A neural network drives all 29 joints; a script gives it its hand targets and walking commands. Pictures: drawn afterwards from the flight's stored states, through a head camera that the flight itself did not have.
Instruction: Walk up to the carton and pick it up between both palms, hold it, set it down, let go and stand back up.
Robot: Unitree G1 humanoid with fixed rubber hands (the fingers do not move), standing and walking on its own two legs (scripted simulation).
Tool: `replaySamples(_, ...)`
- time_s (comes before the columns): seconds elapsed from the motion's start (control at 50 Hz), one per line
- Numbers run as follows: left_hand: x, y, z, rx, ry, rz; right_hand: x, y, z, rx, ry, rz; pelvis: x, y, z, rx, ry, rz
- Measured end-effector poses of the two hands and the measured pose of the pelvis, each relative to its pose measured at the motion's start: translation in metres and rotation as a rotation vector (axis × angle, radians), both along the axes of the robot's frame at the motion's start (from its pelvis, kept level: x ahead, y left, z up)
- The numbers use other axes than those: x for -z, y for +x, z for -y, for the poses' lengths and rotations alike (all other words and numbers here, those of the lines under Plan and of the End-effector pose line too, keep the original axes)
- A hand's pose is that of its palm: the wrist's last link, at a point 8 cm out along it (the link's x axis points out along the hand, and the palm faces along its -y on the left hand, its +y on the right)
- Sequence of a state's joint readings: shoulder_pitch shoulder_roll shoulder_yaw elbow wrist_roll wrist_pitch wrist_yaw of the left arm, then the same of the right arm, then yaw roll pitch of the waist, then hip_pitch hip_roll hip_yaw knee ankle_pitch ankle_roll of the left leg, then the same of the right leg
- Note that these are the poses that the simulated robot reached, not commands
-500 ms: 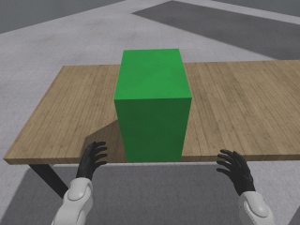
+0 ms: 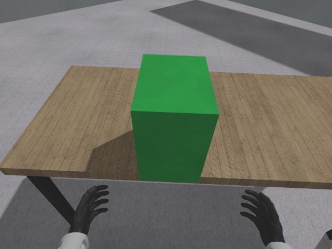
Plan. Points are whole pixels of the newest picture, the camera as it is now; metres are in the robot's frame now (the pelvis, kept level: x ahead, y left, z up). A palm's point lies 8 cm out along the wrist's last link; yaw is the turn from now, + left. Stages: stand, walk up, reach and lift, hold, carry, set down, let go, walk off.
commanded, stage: set down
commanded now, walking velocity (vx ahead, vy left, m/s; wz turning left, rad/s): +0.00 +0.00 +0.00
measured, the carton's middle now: (171, 119) +0.49 +0.02 +0.05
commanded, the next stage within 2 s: let go in 1.02 s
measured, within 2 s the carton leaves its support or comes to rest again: neither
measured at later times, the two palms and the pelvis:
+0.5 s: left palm (73, 231) +0.17 +0.23 -0.02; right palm (261, 240) +0.18 -0.19 -0.01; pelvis +0.02 +0.02 +0.00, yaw -2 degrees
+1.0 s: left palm (77, 237) +0.17 +0.23 -0.06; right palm out of the picture +0.17 -0.21 -0.05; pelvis +0.02 +0.01 +0.00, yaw -2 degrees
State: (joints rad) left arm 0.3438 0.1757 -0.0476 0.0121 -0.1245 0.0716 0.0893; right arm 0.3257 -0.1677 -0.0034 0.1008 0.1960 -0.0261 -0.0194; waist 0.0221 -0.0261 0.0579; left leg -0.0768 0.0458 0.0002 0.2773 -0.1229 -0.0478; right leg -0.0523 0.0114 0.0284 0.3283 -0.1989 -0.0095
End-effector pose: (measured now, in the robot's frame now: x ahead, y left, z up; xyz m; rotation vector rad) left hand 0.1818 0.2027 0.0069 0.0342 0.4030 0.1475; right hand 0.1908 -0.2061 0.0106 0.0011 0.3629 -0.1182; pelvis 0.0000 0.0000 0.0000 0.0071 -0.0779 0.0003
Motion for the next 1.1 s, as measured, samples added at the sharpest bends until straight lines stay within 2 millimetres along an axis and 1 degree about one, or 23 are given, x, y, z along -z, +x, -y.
replaySamples(0.04,0.003,0.003,-0.003,0.003,0.013,-0.029,0.007,-0.008,-0.002,0.006,0.008,-0.029,0.000,0.000,-0.003,0.006,0.001,0.003)
replaySamples(0.08,0.002,0.004,-0.008,-0.002,0.030,-0.036,0.011,-0.015,-0.004,0.004,0.012,-0.039,0.000,0.001,-0.006,0.014,0.003,0.000)
replaySamples(0.16,0.003,0.006,-0.015,0.001,0.048,-0.050,0.016,-0.021,-0.003,0.011,-0.005,-0.053,0.000,0.003,-0.011,0.024,0.005,-0.007)
replaySamples(0.22,0.010,0.006,-0.019,0.000,0.041,-0.079,0.019,-0.020,-0.002,0.011,-0.017,-0.059,0.000,0.004,-0.015,0.032,0.005,-0.012)
replaySamples(0.34,0.016,0.003,-0.024,-0.009,0.024,-0.087,0.012,-0.011,-0.006,-0.013,-0.032,-0.034,-0.001,0.009,-0.021,0.040,0.006,-0.015)
replaySamples(0.4,0.027,-0.001,-0.026,-0.013,0.027,-0.131,0.019,-0.009,-0.008,-0.034,-0.046,-0.077,-0.001,0.011,-0.023,0.041,0.004,-0.010)
replaySamples(0.46,0.028,-0.004,-0.027,-0.025,0.020,-0.131,0.022,-0.008,-0.011,-0.040,-0.040,-0.096,-0.001,0.013,-0.024,0.038,0.002,-0.005)
replaySamples(0.6,0.040,-0.011,-0.023,-0.001,0.039,-0.193,0.037,-0.014,-0.007,-0.030,-0.056,-0.156,0.000,0.018,-0.024,0.031,-0.002,0.004)
replaySamples(0.68,0.040,-0.008,-0.021,0.009,0.048,-0.197,0.042,-0.016,-0.003,-0.012,-0.052,-0.164,0.000,0.019,-0.023,0.033,-0.002,-0.001)
replaySamples(0.78,0.040,-0.002,-0.021,0.017,0.071,-0.201,0.049,-0.017,-0.004,-0.030,-0.049,-0.174,0.000,0.021,-0.021,0.039,-0.001,-0.005)
replaySamples(0.86,0.050,-0.003,-0.022,0.022,0.071,-0.260,0.058,-0.019,-0.002,-0.041,-0.058,-0.214,0.000,0.021,-0.019,0.036,0.000,-0.006)
replaySamples(1.0,0.063,-0.011,-0.025,0.041,0.070,-0.314,0.063,-0.022,0.004,-0.030,-0.096,-0.233,0.000,0.021,-0.015,0.034,0.000,-0.016)
replaySamples(1.1,0.072,-0.013,-0.028,0.038,0.061,-0.337,0.067,-0.023,0.002,-0.038,-0.115,-0.258,0.000,0.020,-0.012,0.029,-0.001,-0.020)
